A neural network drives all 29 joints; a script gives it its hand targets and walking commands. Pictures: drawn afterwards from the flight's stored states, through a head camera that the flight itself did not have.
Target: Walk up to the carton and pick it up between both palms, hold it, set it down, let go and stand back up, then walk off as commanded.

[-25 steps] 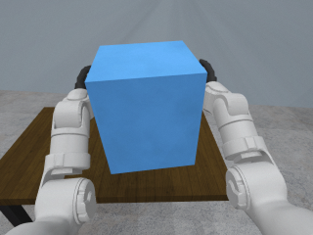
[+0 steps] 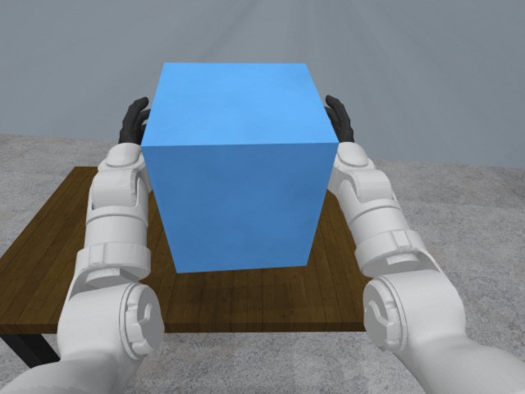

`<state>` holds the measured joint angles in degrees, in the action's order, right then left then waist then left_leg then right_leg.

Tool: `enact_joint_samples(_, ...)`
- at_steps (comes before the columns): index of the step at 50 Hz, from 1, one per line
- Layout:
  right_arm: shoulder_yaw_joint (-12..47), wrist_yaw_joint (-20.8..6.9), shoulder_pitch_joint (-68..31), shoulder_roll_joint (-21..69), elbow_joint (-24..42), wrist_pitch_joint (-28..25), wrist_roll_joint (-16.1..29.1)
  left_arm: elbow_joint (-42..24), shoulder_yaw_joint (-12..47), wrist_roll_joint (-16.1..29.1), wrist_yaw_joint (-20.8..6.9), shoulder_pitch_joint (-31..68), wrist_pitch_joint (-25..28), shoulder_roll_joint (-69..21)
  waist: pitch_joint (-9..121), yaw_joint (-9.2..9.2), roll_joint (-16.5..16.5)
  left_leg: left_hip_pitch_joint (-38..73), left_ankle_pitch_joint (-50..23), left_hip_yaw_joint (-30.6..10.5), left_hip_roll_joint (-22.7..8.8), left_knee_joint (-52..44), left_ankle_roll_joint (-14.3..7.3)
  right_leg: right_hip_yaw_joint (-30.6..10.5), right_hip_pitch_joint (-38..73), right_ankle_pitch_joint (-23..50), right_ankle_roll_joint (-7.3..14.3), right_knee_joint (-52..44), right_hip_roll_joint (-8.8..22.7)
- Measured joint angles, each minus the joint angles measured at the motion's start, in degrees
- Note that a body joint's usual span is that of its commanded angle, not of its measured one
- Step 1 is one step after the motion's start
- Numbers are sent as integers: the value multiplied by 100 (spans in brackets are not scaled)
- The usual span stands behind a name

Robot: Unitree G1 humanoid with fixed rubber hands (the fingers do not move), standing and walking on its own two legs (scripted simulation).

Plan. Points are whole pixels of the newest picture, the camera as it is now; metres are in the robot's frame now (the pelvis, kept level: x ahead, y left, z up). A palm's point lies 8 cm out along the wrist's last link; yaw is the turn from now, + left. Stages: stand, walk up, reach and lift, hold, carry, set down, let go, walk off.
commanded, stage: set down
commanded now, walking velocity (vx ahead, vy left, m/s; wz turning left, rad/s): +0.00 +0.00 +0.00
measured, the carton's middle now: (239, 170) +0.39 +0.02 +0.20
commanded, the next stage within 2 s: none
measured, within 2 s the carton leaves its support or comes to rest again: neither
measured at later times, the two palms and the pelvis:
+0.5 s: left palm (143, 163) +0.41 +0.16 +0.21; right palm (333, 163) +0.41 -0.14 +0.20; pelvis +0.01 +0.00 +0.00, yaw +0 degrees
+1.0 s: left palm (146, 180) +0.41 +0.17 +0.17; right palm (327, 173) +0.42 -0.13 +0.17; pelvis +0.01 +0.00 +0.00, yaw +0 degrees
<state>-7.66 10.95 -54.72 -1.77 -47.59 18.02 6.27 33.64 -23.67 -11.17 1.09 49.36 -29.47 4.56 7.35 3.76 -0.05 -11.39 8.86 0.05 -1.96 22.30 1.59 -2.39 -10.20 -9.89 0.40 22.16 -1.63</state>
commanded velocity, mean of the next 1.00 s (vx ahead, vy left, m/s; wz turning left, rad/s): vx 0.00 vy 0.00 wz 0.00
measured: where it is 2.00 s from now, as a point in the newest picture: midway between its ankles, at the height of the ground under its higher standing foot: outside the picture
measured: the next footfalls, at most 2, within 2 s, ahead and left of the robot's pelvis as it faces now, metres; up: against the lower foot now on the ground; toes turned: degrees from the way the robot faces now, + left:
none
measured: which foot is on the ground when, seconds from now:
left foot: down 0.00-1.00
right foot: down 0.00-1.00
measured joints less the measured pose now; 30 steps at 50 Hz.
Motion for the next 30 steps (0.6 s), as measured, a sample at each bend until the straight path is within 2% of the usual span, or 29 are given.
enact_joint_samples(10, 0, -64, 166, -36, -12, -445, 33, 20, 249, 0, 115, -34, 279, 0, -233, 0, 0, 34, 31, 0, -1, -17, 0, 1, 42, -27, 0, -33, 0)
enact_joint_samples(18, 0, -78, 308, -36, -13, -530, 88, 73, 359, 0, 159, -122, 336, -18, -246, -12, -1, 34, 58, 0, -2, -17, 0, 1, 52, -42, 0, -52, 0)
enact_joint_samples(30, 0, -107, 402, -47, -174, -636, 49, 404, 374, 0, 202, -194, 582, -56, -262, -166, -2, 34, 59, 0, -2, -17, 0, 1, 52, -43, 0, -53, 0)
